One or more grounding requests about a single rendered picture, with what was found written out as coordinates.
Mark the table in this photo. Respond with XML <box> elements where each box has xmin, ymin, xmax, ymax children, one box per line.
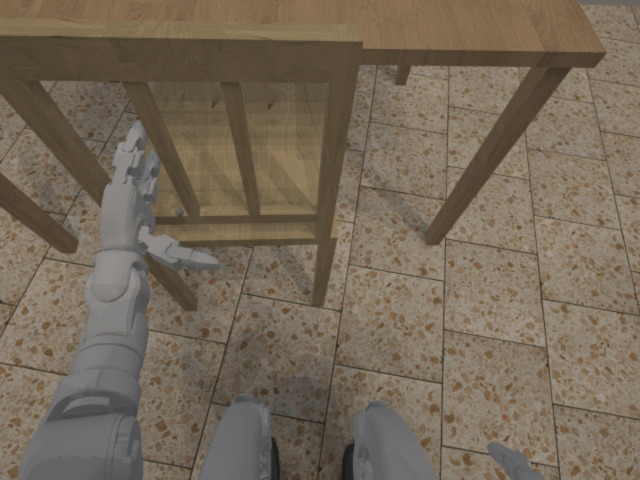
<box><xmin>0</xmin><ymin>0</ymin><xmax>607</xmax><ymax>254</ymax></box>

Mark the robot left upper arm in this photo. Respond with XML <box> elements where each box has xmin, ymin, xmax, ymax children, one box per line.
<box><xmin>22</xmin><ymin>413</ymin><xmax>143</xmax><ymax>480</ymax></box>

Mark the chair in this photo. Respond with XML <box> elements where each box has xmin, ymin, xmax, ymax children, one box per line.
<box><xmin>0</xmin><ymin>17</ymin><xmax>363</xmax><ymax>311</ymax></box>

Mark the robot left hand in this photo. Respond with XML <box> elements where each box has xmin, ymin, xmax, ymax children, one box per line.
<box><xmin>99</xmin><ymin>120</ymin><xmax>220</xmax><ymax>271</ymax></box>

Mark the left robot forearm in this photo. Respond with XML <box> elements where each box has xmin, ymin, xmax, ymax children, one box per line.
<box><xmin>17</xmin><ymin>249</ymin><xmax>151</xmax><ymax>480</ymax></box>

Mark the right robot thigh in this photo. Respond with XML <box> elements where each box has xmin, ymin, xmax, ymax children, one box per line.
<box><xmin>354</xmin><ymin>407</ymin><xmax>439</xmax><ymax>480</ymax></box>

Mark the right robot shin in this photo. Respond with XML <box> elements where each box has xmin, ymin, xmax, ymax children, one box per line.
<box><xmin>353</xmin><ymin>400</ymin><xmax>387</xmax><ymax>480</ymax></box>

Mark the robot right hand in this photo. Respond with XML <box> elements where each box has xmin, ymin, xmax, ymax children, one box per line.
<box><xmin>488</xmin><ymin>442</ymin><xmax>546</xmax><ymax>480</ymax></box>

